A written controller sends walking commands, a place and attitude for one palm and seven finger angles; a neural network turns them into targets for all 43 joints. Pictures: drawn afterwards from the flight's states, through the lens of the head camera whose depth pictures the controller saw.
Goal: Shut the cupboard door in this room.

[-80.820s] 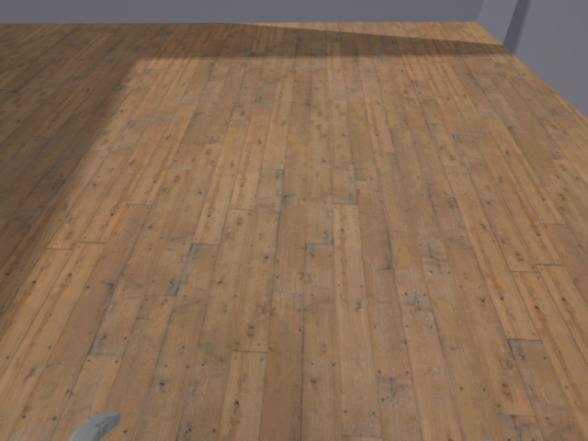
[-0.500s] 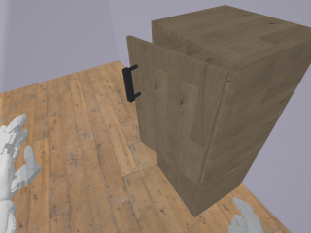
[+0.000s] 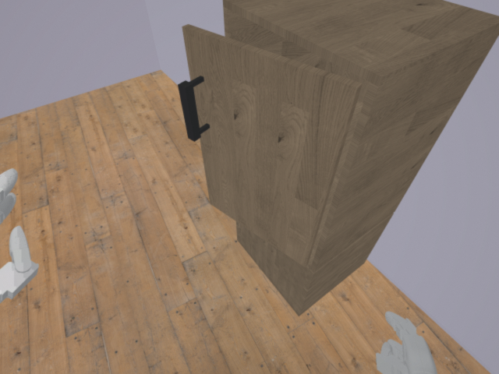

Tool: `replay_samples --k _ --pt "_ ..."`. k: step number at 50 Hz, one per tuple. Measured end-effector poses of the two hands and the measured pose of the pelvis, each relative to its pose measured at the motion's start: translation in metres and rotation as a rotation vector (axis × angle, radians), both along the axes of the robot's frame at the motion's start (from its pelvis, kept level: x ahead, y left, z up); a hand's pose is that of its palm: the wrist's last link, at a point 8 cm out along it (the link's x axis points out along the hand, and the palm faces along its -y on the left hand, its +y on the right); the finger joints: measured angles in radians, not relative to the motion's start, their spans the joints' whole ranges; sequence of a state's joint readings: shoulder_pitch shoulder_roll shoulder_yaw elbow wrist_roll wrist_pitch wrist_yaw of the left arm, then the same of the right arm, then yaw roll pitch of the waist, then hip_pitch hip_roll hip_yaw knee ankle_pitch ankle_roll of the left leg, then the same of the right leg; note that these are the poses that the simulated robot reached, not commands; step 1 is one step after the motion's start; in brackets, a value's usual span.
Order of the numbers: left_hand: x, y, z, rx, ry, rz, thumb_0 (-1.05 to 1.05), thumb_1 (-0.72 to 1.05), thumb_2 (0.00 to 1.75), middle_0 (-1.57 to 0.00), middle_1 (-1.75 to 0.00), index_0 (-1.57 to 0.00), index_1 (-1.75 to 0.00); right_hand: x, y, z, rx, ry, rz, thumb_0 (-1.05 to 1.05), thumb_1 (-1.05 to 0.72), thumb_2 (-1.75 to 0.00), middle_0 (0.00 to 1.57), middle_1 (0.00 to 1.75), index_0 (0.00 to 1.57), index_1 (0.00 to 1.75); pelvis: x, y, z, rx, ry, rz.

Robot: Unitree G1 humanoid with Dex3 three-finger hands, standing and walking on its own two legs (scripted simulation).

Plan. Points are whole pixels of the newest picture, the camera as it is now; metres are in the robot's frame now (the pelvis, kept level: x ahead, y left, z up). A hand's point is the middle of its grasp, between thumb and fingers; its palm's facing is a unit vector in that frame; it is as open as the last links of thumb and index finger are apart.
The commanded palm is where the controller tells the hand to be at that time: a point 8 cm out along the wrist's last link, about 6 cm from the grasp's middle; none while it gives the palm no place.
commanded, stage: step back with the hand held close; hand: left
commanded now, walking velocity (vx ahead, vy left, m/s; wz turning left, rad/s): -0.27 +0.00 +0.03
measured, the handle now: (196, 109) +0.67 +0.17 +0.06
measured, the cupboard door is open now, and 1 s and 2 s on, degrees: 16 16 16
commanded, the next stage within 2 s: stop stepping back and stand still in 0.84 s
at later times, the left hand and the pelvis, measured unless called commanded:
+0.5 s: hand out of the picture +0.09 +0.28 +0.17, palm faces +0.53 -0.74 -0.41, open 7.4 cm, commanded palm +0.03 +0.31 +0.18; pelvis -0.09 +0.00 -0.02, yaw +4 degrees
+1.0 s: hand out of the picture +0.02 +0.25 +0.18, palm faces +0.39 -0.83 -0.39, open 7.4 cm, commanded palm -0.05 +0.30 +0.18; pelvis -0.20 +0.00 -0.02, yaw -1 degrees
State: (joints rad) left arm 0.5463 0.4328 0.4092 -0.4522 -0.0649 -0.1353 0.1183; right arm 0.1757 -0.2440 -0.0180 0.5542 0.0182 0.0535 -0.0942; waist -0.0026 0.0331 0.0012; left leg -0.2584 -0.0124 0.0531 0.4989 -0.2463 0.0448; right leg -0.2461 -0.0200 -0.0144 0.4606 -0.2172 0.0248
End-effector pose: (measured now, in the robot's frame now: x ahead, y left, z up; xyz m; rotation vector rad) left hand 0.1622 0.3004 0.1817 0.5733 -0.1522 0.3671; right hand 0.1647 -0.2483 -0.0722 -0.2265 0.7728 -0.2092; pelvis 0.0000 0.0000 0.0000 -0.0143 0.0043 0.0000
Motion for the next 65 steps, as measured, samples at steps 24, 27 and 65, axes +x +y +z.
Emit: replay_samples --k 24,27,65 --pt "-0.116 0.008 -0.004 0.019 -0.215 0.071 0.01 0.89 0.90 -0.22 -0.30 -0.21 -0.30 -0.092 0.016 -0.018 -0.027 0.012 0.115 0.01 -0.91 -0.90 0.20 0.30 0.20 0.30 -0.086 -0.001 -0.021 -0.013 -0.027 0.075" --pt "-0.123 0.009 -0.002 0.017 -0.235 0.046 0.01 0.89 0.90 -0.22 -0.30 -0.21 -0.30 -0.104 0.017 -0.017 -0.041 0.027 0.111 0.01 -0.91 -0.90 0.20 0.30 0.20 0.30 -0.097 0.003 -0.021 -0.014 -0.024 0.077" --pt "-0.247 0.052 -0.014 -0.094 -0.281 0.015 0.01 0.88 0.90 -0.22 -0.30 -0.21 -0.30 -0.314 0.008 -0.006 -0.148 0.049 -0.079 0.01 -0.91 -0.90 0.20 0.30 0.20 0.30 -0.243 0.041 -0.020 -0.048 -0.017 -0.033"
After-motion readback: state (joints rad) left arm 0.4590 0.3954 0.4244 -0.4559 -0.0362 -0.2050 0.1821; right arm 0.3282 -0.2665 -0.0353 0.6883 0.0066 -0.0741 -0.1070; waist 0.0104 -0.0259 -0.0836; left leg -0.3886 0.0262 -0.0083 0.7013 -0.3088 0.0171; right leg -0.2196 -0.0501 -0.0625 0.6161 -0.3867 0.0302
